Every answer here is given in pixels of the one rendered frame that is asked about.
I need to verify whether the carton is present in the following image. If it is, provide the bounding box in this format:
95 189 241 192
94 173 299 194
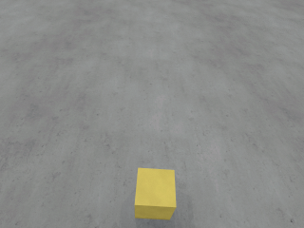
134 167 177 220

